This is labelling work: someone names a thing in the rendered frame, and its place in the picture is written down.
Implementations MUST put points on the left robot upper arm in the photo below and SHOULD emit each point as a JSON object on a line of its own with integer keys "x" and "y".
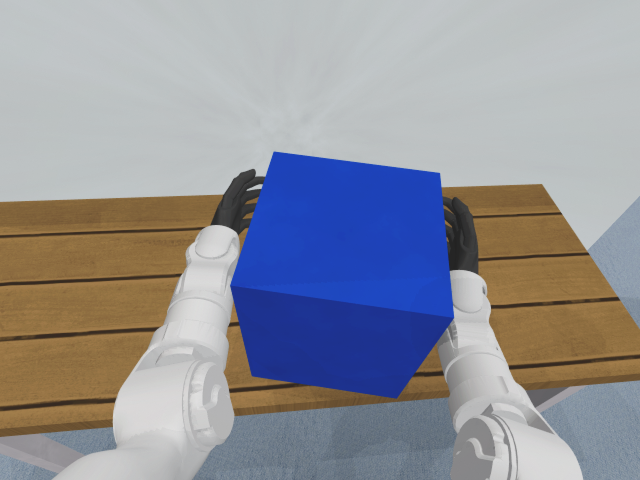
{"x": 167, "y": 421}

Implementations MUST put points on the table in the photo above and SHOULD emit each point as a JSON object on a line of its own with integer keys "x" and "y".
{"x": 85, "y": 283}

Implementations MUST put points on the robot right hand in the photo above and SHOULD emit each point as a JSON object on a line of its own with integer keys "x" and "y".
{"x": 462, "y": 246}

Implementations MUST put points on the robot left hand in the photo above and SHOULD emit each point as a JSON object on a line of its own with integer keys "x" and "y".
{"x": 232, "y": 208}

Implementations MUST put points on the carton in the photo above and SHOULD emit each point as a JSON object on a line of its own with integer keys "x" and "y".
{"x": 343, "y": 280}

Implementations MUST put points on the robot left forearm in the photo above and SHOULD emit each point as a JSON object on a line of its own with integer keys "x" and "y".
{"x": 200, "y": 309}

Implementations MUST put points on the robot right forearm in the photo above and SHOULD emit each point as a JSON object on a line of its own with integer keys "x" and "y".
{"x": 474, "y": 367}

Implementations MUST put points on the right robot upper arm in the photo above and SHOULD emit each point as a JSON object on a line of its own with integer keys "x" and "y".
{"x": 491, "y": 447}

